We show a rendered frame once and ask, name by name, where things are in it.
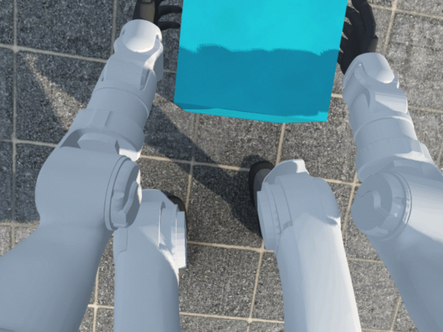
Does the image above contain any left robot hand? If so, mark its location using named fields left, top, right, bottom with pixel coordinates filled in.
left=132, top=0, right=183, bottom=31

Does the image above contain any robot left forearm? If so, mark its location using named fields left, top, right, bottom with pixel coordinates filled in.
left=35, top=19, right=163, bottom=213

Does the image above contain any robot right upper arm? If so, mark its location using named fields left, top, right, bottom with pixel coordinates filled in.
left=350, top=170, right=443, bottom=332

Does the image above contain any robot left upper arm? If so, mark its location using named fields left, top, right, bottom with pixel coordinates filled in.
left=0, top=147, right=142, bottom=332

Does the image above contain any right robot hand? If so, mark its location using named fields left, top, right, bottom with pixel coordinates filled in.
left=337, top=0, right=378, bottom=75

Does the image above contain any robot right forearm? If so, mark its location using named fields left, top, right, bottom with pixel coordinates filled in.
left=342, top=53, right=443, bottom=182

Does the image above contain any left robot shin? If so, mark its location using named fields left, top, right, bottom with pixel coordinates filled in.
left=113, top=189, right=181, bottom=270

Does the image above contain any carton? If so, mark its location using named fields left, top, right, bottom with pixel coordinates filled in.
left=174, top=0, right=347, bottom=123

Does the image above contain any robot left thigh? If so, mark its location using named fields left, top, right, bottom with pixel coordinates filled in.
left=114, top=201, right=187, bottom=332

